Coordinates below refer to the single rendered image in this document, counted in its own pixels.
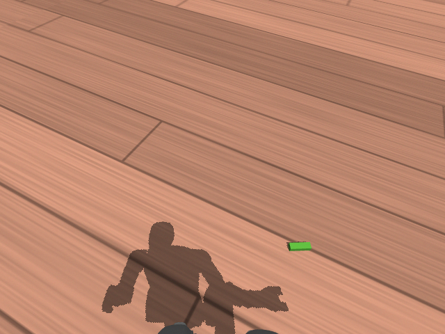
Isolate small box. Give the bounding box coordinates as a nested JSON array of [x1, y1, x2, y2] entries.
[[288, 242, 312, 251]]

